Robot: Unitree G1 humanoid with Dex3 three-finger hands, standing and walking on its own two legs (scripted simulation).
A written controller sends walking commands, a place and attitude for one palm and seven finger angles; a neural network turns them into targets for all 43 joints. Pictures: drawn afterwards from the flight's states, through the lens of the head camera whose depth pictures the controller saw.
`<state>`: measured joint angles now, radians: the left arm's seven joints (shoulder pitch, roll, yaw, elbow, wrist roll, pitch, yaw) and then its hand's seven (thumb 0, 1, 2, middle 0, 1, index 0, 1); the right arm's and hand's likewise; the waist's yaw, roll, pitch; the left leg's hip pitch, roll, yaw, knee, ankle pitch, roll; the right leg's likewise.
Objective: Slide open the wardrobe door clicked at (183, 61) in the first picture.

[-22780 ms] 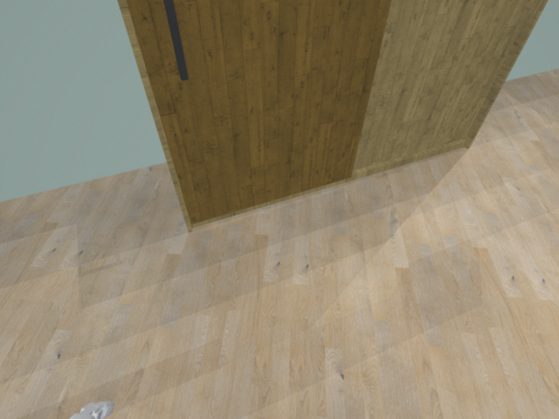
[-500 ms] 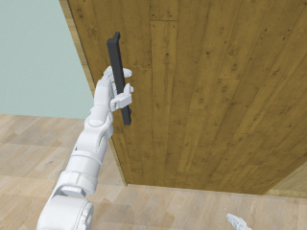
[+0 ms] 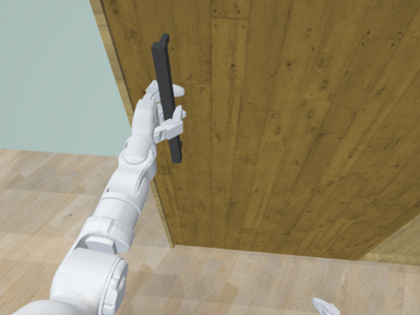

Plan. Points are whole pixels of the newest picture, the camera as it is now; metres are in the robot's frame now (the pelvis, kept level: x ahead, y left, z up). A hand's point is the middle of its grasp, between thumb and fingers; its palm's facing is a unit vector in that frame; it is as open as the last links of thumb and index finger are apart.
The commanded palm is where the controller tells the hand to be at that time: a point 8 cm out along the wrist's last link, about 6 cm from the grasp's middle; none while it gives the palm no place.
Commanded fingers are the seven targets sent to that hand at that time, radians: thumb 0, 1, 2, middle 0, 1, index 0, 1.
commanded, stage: step sideways, sliding the door along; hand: left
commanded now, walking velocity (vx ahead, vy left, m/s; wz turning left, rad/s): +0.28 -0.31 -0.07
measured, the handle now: (172, 108) +0.48 +0.12 +0.14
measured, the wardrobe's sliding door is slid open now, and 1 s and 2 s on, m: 0.00 0.06 0.33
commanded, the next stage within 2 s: none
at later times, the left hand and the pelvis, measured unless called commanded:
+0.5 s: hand (185, 122) +0.43 +0.08 +0.14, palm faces +0.21 -0.98 -0.07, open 6.1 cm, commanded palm +0.40 +0.06 +0.15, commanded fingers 0.00 0.90 0.90 -0.45 -1.40 -0.45 -1.40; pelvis +0.03 -0.08 -0.01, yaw +6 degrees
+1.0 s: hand (217, 120) +0.45 +0.02 +0.14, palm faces +0.47 -0.88 -0.02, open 6.6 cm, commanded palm +0.41 -0.03 +0.14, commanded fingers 0.00 0.90 0.90 -0.45 -1.40 -0.45 -1.40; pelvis +0.11 -0.21 -0.01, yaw +9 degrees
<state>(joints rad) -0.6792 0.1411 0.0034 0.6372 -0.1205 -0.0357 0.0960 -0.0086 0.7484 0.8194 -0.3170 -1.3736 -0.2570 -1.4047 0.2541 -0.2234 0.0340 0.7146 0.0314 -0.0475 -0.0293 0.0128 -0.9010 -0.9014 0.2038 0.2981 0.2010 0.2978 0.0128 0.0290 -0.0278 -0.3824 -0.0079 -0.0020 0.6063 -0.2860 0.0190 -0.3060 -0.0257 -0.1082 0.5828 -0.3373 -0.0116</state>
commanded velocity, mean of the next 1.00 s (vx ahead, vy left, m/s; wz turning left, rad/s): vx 0.00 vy -0.18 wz -0.16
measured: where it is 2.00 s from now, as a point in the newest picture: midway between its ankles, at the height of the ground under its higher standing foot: outside the picture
